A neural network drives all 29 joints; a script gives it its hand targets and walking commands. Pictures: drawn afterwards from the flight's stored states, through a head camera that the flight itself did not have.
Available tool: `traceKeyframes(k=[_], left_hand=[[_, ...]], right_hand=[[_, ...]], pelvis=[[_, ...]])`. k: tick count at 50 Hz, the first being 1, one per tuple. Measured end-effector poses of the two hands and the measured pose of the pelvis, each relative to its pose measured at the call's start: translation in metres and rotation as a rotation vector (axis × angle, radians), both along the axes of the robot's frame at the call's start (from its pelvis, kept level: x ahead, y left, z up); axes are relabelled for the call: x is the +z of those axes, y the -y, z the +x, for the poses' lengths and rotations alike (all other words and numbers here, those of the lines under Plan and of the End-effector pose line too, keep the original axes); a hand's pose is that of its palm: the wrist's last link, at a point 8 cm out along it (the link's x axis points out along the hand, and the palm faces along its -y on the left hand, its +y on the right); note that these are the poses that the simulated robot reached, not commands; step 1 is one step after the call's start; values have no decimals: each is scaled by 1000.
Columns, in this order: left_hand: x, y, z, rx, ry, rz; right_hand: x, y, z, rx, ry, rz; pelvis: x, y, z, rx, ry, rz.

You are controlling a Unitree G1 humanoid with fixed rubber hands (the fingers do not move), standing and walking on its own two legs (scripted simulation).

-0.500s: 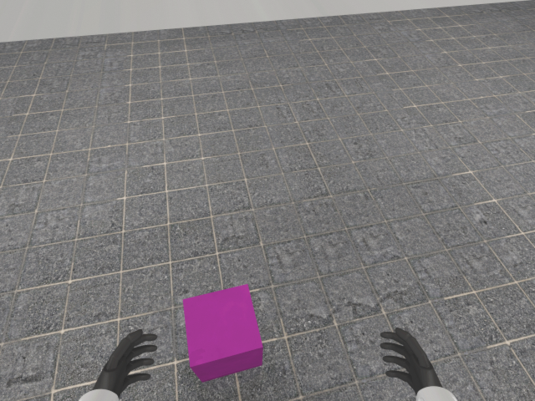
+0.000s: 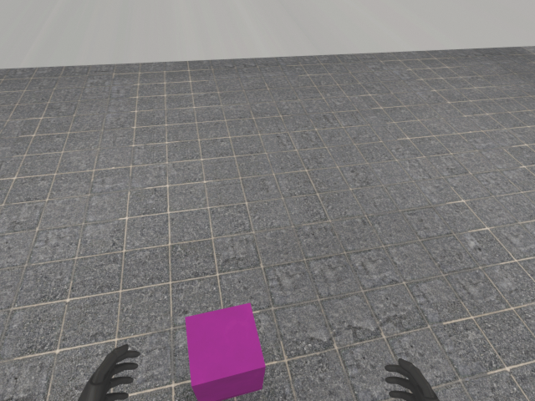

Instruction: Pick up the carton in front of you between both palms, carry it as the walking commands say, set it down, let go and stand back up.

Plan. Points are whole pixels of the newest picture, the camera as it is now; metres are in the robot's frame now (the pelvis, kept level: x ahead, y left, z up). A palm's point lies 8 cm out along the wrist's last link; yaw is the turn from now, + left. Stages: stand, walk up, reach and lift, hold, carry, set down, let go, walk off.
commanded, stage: stand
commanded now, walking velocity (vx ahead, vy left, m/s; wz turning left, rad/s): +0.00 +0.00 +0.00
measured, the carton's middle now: (225, 354) +0.41 +0.11 -0.65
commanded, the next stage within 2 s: none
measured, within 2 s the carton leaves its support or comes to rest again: neither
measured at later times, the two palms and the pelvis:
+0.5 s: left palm out of the picture +0.09 +0.28 -0.12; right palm out of the picture +0.15 -0.23 -0.12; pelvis +0.04 +0.01 -0.02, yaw +4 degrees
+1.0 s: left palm out of the picture +0.02 +0.28 -0.13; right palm out of the picture +0.13 -0.23 -0.12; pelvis +0.03 +0.01 -0.02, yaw +7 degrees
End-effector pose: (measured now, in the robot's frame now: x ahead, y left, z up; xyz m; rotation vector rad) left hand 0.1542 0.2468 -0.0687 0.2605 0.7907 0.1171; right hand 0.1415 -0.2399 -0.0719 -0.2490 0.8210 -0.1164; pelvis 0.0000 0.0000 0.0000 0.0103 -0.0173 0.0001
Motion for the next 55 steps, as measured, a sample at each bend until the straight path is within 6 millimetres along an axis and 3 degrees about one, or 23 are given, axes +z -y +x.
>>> traceKeyframes(k=[4,8,23,33,55], left_hand=[[-18,-18,-25,33,-36,28],[-32,-29,-48,73,-113,38],[-51,-35,-63,179,-202,33],[-60,-33,-85,219,-267,22],[-66,-28,-147,278,-402,6]], right_hand=[[-16,11,-26,-12,-104,-42],[-27,10,-34,-13,-164,-37],[-49,-11,5,36,-183,-15],[-50,-8,10,49,-200,-40],[-50,-4,-17,65,-266,-54]], pelvis=[[-4,-4,7,18,-49,8],[-7,-8,18,33,-78,8],[-18,-13,43,74,-95,-7],[-19,-12,41,96,-82,-18],[-14,-7,25,132,-48,-24]])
